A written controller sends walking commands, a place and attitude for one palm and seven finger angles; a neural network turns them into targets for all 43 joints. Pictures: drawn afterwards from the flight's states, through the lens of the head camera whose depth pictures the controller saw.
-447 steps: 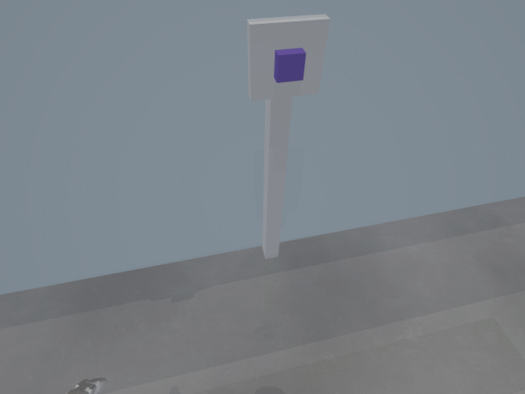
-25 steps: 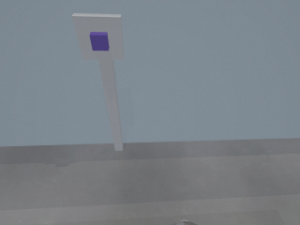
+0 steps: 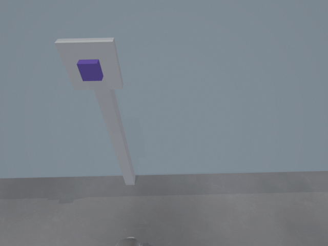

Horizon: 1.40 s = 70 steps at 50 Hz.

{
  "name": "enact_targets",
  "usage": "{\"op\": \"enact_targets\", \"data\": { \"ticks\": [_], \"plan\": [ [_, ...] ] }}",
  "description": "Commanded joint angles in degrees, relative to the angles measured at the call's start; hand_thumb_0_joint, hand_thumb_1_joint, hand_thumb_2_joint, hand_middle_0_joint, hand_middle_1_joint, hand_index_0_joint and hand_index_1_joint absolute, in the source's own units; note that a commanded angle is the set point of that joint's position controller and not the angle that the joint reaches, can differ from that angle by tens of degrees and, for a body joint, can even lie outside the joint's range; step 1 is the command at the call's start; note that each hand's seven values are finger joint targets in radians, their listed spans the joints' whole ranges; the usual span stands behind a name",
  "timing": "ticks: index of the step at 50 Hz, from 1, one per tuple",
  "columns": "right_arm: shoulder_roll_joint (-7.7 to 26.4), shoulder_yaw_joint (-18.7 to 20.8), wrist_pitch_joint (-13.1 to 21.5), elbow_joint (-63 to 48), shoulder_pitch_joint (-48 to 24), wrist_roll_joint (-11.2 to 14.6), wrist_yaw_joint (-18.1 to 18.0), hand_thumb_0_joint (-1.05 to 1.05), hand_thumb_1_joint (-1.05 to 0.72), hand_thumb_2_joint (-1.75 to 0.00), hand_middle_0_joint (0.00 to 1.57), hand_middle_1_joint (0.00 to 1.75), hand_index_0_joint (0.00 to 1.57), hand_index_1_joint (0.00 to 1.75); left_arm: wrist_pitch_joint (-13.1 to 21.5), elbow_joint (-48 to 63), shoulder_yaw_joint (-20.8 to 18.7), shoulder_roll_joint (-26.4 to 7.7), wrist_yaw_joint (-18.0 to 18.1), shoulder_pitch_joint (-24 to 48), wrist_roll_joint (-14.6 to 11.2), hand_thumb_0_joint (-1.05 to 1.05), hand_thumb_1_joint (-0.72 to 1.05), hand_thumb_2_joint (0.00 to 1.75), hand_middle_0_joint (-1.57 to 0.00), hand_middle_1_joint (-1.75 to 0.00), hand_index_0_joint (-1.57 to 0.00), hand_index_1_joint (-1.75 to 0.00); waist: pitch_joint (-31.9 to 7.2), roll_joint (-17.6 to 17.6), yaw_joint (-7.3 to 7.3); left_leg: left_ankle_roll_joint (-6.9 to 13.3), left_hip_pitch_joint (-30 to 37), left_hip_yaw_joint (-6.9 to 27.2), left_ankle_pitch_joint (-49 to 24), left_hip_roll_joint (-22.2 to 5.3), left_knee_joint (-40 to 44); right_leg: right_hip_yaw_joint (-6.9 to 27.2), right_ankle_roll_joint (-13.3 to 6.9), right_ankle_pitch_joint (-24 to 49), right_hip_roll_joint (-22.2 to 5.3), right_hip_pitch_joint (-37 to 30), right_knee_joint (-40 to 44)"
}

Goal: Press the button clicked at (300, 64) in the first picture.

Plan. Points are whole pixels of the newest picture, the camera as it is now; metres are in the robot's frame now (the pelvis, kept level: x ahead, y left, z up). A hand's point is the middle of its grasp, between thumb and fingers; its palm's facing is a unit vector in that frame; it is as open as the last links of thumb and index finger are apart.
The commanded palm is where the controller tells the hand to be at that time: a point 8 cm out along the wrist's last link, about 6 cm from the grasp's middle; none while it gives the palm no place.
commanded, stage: take the last steps up to it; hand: left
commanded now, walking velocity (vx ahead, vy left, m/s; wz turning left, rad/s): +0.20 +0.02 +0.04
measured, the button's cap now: (90, 69) +0.61 +0.29 +0.13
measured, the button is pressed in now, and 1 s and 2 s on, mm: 0 0 0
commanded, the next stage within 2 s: come to a stop and stand still in 0.14 s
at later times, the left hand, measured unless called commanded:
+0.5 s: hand out of the picture +0.12 +0.23 -0.19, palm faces +0.05 -0.98 -0.18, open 7.4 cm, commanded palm none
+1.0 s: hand out of the picture +0.12 +0.16 -0.18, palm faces +0.04 -0.98 -0.22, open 7.1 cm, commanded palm none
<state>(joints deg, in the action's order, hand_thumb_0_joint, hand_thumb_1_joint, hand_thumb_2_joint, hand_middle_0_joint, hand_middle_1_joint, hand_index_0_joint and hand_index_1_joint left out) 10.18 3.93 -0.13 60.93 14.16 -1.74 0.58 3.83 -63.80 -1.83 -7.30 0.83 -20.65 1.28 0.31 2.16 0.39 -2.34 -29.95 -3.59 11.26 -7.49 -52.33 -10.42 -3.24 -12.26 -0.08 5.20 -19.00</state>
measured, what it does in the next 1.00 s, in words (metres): steps on the spot: left foot, then right foot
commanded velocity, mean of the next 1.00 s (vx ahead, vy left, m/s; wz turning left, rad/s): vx -0.03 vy -0.04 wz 0.00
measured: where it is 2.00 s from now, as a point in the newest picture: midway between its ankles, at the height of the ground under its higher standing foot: outside the picture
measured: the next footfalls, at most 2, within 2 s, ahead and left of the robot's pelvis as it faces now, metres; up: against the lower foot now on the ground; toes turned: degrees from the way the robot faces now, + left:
left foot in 0.20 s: +0.14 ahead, +0.10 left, +0.00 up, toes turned +4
right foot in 0.68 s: +0.13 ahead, -0.11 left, +0.00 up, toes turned -7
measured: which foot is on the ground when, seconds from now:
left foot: up 0.00-0.18, down 0.20-1.00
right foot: down 0.00-0.20, up 0.22-0.66, down 0.68-1.00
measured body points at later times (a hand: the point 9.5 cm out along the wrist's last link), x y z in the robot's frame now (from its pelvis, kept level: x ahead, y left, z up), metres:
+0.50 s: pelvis +0.09 +0.05 -0.01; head +0.10 +0.07 +0.44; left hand +0.12 +0.28 -0.18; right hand +0.16 -0.19 -0.15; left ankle +0.12 +0.14 -0.75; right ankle +0.11 -0.10 -0.70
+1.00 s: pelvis +0.06 -0.02 -0.01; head +0.06 -0.03 +0.44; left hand +0.12 +0.21 -0.16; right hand +0.03 -0.23 -0.17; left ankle +0.07 +0.12 -0.75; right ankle +0.09 -0.11 -0.75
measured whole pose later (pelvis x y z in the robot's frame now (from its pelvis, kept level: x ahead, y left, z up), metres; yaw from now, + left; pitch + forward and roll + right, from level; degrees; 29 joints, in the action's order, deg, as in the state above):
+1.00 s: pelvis +0.06 -0.02 -0.01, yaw -1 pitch -3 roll +0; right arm 6.2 1.1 -1.1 66.1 18.0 -0.9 -1.4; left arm -0.2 -61.9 -1.8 -9.5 2.3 -11.1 0.3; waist 2.2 0.1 -0.6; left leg -2.9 -10.2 -2.9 14.3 -4.5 -27.3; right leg -7.0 -2.8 -12.4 0.1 12.2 -27.1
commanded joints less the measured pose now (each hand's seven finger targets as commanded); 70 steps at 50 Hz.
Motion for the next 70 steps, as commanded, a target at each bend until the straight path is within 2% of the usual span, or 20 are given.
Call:
{"op": "enact_targets", "data": {
  "ticks": [1, 5, 7, 8, 9, 10, 11, 12, 14, 17, 25, 30, 32, 34, 35, 37, 44, 48, 58, 70],
  "plan": [
    [-0.3, -0.5, 1.5, -3.7, -3.8, 0.3, 0.7, 0.0, -0.9, -0.9, 0.2, 0.3, 0.2, 0.3, 1.1, 0.2, -1.0, -7.1, 0.2, -5.8, 0.1, 0.0, 0.9, 0.9, -0.2, -0.3, -0.2, -0.3, 6.3, -8.3, 1.88, 0.1, -1.9, -1.1, 1.2, 0.4, 8.6, 11.9, -5.2, 7.9, -16.6, 1.4, 9.3],
    [-0.5, -1.1, 2.4, -4.4, -6.5, 0.5, 0.5, 0.0, -0.9, -0.9, 0.2, 0.3, 0.2, 0.3, 0.5, -1.4, -1.1, -7.2, 0.5, -8.1, 0.3, 0.0, 0.9, 0.9, -0.2, -0.3, -0.2, -0.3, 5.8, -9.1, 2.69, 1.3, 4.8, -3.0, 4.0, 2.7, 15.6, 11.6, -4.9, 16.9, -17.0, 0.3, 4.5],
    [0.2, -1.2, 2.9, -3.0, -2.6, 0.5, -0.1, 0.0, -0.9, -0.9, 0.2, 0.3, 0.2, 0.3, 0.2, -1.7, -1.2, -6.9, 0.7, -7.4, 0.0, 0.0, 0.9, 0.9, -0.2, -0.3, -0.2, -0.3, 3.5, -7.8, 0.53, 1.9, 13.8, -4.7, 0.6, 4.4, 23.0, 9.3, -3.0, 20.0, -14.7, 1.4, -1.3],
    [2.0, -0.8, 3.4, -1.2, 2.4, 0.4, -0.5, 0.0, -0.9, -0.9, 0.2, 0.3, 0.2, 0.3, -0.1, -1.8, -1.0, -6.2, 0.6, -7.2, -0.2, 0.0, 0.9, 0.9, -0.2, -0.3, -0.2, -0.3, 1.1, -3.5, -1.56, 2.5, 22.9, -4.0, -3.4, 4.3, 27.2, 7.3, -1.5, 20.8, -12.3, 4.6, -9.4],
    [6.5, 0.1, 4.0, 0.2, 9.3, 0.1, -1.1, 0.0, -0.9, -0.9, 0.2, 0.3, 0.2, 0.3, -0.2, -0.9, -0.6, -4.2, 0.5, -7.9, -0.5, 0.0, 0.9, 0.9, -0.2, -0.3, -0.2, -0.3, -4.4, 5.1, -4.05, 5.7, 34.7, 6.0, -13.5, -4.9, 28.3, 3.6, 1.4, 8.9, -7.2, 13.0, -21.2],
    [10.8, 0.9, 3.7, 1.5, 13.8, 0.4, -1.8, 0.0, -0.9, -0.9, 0.2, 0.3, 0.2, 0.3, -0.2, 0.1, 0.1, -2.0, 0.3, -7.9, -0.8, 0.0, 0.9, 0.9, -0.2, -0.3, -0.2, -0.3, -7.3, 15.2, -4.75, 11.8, 41.9, 18.7, -26.9, -16.9, 31.4, 0.9, 3.8, -20.7, -2.1, 23.6, -34.5],
    [10.5, 0.4, 2.8, 1.7, 13.7, 0.6, -2.1, 0.0, -0.9, -0.9, 0.2, 0.3, 0.2, 0.3, -0.5, 0.8, -0.1, -3.4, 0.8, -5.8, -0.3, 0.0, 0.9, 0.9, -0.2, -0.3, -0.2, -0.3, -6.2, 10.7, -4.57, 14.7, 38.8, 17.4, -26.7, -18.8, 32.2, 5.1, 3.0, -24.7, -3.2, 24.9, -41.2],
    [8.0, -0.2, 3.0, 1.2, 10.2, 0.7, -2.5, 0.0, -0.9, -0.9, 0.2, 0.3, 0.2, 0.3, -1.1, 0.3, -0.2, -3.3, 0.8, -4.0, 0.0, 0.0, 0.9, 0.9, -0.2, -0.3, -0.2, -0.3, -3.3, 8.4, -3.79, 13.2, 32.8, 15.2, -22.8, -16.6, 34.5, 6.9, 3.3, -21.2, -5.1, 24.6, -43.3],
    [3.9, -1.8, 3.1, -0.6, 2.1, 0.8, -3.0, 0.0, -0.9, -0.9, 0.2, 0.3, 0.2, 0.3, -2.0, -1.3, 0.0, -1.5, 0.6, -3.7, -0.3, 0.0, 0.9, 0.9, -0.2, -0.3, -0.2, -0.3, 3.0, 3.5, -0.71, 11.3, 20.9, 9.0, -28.6, -13.4, 36.0, 8.9, 4.6, -14.7, -7.5, 20.0, -39.9],
    [3.2, -1.7, 2.9, -1.0, 0.2, 0.9, -3.5, 0.0, -0.9, -0.9, 0.2, 0.3, 0.2, 0.3, -3.9, -1.9, 0.0, -0.2, 1.0, -6.2, -0.5, 0.0, 0.9, 0.9, -0.2, -0.3, -0.2, -0.3, 1.7, 2.5, 0.67, 9.8, 17.6, 3.4, -37.6, -10.8, 35.1, 8.6, 6.1, -9.5, -6.6, 13.3, -32.4],
    [6.8, 0.6, 0.6, -2.3, -0.9, 0.3, -3.8, 0.0, -0.9, -0.9, 0.2, 0.3, 0.2, 0.3, -6.9, 4.3, -1.9, -4.3, 0.8, 1.2, 0.3, 0.0, 0.9, 0.9, -0.2, -0.3, -0.2, -0.3, 2.6, 7.0, -0.31, 12.0, 17.2, 5.0, -29.0, -12.0, 33.9, 8.4, 5.7, -10.7, -4.3, 16.8, -31.9],
    [7.4, 1.2, 0.1, -2.3, -0.4, 0.2, -3.0, 0.0, -0.9, -0.9, 0.2, 0.3, 0.2, 0.3, -5.5, 6.2, -1.6, -4.8, 0.9, 2.8, -0.1, 0.0, 0.9, 0.9, -0.2, -0.3, -0.2, -0.3, -0.8, 8.6, -0.01, 10.2, 19.5, 5.1, -24.1, -9.5, 30.4, 6.3, 4.9, -6.6, -3.2, 10.5, -16.8],
    [6.4, 1.2, 0.0, -2.2, 0.3, 0.8, -2.4, 0.0, -0.9, -0.9, 0.2, 0.3, 0.2, 0.3, -4.6, 5.6, -1.6, -6.4, 1.0, 0.8, 0.1, 0.0, 0.9, 0.9, -0.2, -0.3, -0.2, -0.3, -2.8, 3.6, 1.17, 6.4, 16.6, 3.2, -13.0, -5.8, 26.3, 6.9, 4.8, 4.7, -4.0, 3.4, -5.4],
    [0.5, -0.1, -0.4, -3.2, 2.2, 1.5, -1.8, 0.0, -0.9, -0.9, 0.2, 0.3, 0.2, 0.3, -3.3, 6.1, -1.8, -12.1, 1.4, 3.4, 0.3, 0.0, 0.9, 0.9, -0.2, -0.3, -0.2, -0.3, -2.6, -13.9, -0.79, 1.1, 10.4, -2.6, 10.2, 2.7, 20.0, 19.9, -0.7, 19.5, -17.2, 2.6, -0.6],
    [0.6, -0.2, -1.0, -3.4, 1.3, 1.4, -1.7, 0.0, -0.9, -0.9, 0.2, 0.3, 0.2, 0.3, -3.4, 6.5, -1.5, -12.5, 1.2, 4.5, 0.1, 0.0, 0.9, 0.9, -0.2, -0.3, -0.2, -0.3, -2.0, -12.7, -0.29, 0.9, 12.9, -1.2, 15.7, 3.7, 16.5, 19.2, -3.8, 18.7, -19.6, 7.4, 1.4],
    [0.9, -0.3, -1.9, -2.3, 1.8, 1.0, -1.8, 0.0, -0.9, -0.9, 0.2, 0.3, 0.2, 0.3, -3.4, 7.1, -1.5, -11.2, 1.4, 8.5, 0.1, 0.0, 0.9, 0.9, -0.2, -0.3, -0.2, -0.3, -0.3, -16.6, -1.0, 1.1, 13.4, 0.8, 15.5, 2.9, 12.5, 18.3, -5.2, 9.1, -16.3, 11.1, 3.1],
    [0.4, -1.5, -0.4, 3.0, 7.5, 0.9, -2.3, 0.0, -0.9, -0.9, 0.2, 0.3, 0.2, 0.3, -3.2, 4.5, -0.4, -7.2, 1.3, 7.7, -1.0, 0.0, 0.9, 0.9, -0.2, -0.3, -0.2, -0.3, 2.4, -4.9, -1.5, 1.5, 20.8, 3.0, -2.2, 1.5, 26.8, 13.3, -0.6, 1.7, -9.6, 12.1, 0.1],
    [0.9, -1.9, 0.2, 3.9, 6.4, 0.9, -2.5, 0.0, -0.9, -0.9, 0.2, 0.3, 0.2, 0.3, -3.7, 3.1, -0.6, -6.9, 1.2, 6.4, -1.0, 0.0, 0.9, 0.9, -0.2, -0.3, -0.2, -0.3, 3.8, 2.1, 0.22, 1.7, 16.8, 4.1, 0.0, 0.0, 31.2, 12.3, 1.5, -1.7, -7.1, 7.1, 1.0],
    [-0.4, -2.0, -0.5, 4.5, 10.2, 0.7, -2.4, 0.0, -0.9, -0.9, 0.2, 0.3, 0.2, 0.3, -3.7, 1.4, -0.4, -6.4, 1.2, 3.8, -0.7, 0.0, 0.9, 0.9, -0.2, -0.3, -0.2, -0.3, 6.7, -4.1, -0.76, 1.9, 17.6, 2.1, 7.0, 2.1, 31.5, 14.2, 1.8, -14.3, -7.2, 11.9, 6.7],
    [-1.3, -2.3, 0.5, 3.9, 11.1, 0.8, -2.7, 0.0, -0.9, -0.9, 0.2, 0.3, 0.2, 0.3, -3.3, -0.4, -0.1, -3.6, 1.3, -1.5, -0.5, 0.0, 0.9, 0.9, -0.2, -0.3, -0.2, -0.3, 6.2, -0.6, -0.12, 2.9, 14.5, 3.7, 9.5, 1.6, 34.4, 12.8, 2.3, -9.8, -6.2, 10.7, 3.5]
  ]
}}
